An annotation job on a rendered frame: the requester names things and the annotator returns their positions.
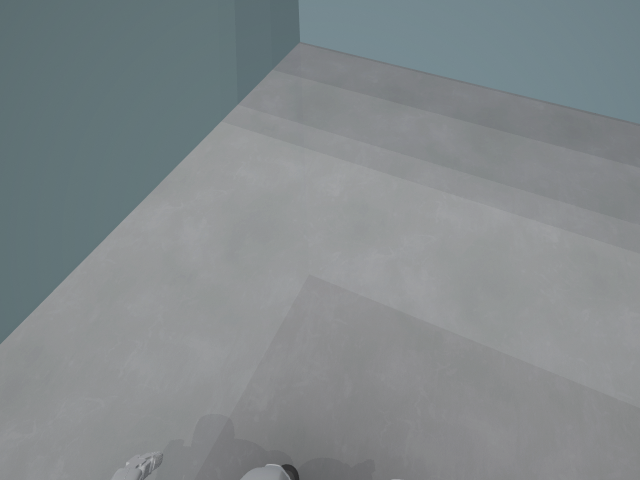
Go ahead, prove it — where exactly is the left robot shin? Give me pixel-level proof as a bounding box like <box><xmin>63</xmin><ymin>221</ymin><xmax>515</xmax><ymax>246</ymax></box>
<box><xmin>265</xmin><ymin>464</ymin><xmax>290</xmax><ymax>479</ymax></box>

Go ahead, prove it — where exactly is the robot left hand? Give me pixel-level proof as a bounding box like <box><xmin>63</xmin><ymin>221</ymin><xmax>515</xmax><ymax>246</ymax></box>
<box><xmin>111</xmin><ymin>452</ymin><xmax>163</xmax><ymax>480</ymax></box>

